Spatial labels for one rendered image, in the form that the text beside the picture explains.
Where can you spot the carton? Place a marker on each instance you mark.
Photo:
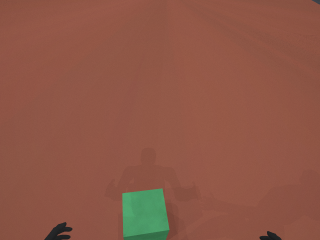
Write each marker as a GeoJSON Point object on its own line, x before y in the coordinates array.
{"type": "Point", "coordinates": [144, 215]}

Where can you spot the left robot hand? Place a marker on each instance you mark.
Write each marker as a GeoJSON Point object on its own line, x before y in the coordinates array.
{"type": "Point", "coordinates": [60, 228]}

